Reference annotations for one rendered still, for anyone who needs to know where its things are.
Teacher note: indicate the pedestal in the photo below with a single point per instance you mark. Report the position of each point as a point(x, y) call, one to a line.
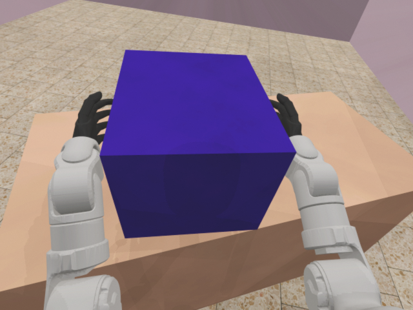
point(193, 271)

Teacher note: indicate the robot left forearm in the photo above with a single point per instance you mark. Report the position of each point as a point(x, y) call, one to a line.
point(75, 209)

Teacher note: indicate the left robot hand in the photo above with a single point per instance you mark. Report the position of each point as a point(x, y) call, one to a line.
point(86, 124)

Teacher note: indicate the carton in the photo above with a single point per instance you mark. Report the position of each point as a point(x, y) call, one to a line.
point(192, 145)

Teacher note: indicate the robot right forearm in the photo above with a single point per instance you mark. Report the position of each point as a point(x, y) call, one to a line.
point(321, 205)

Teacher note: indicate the right robot hand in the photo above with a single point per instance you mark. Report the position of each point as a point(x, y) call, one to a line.
point(287, 115)

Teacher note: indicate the right robot upper arm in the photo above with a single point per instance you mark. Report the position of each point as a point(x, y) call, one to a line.
point(342, 284)

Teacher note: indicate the left robot upper arm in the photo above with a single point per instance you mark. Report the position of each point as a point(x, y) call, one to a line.
point(100, 292)

